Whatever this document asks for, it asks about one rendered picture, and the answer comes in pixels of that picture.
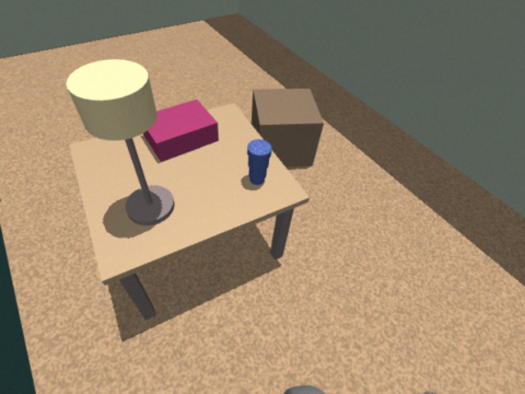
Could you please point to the desk lamp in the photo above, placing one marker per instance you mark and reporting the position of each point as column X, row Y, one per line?
column 115, row 101

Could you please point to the coffee table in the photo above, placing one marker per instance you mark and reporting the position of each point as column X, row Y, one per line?
column 212, row 192

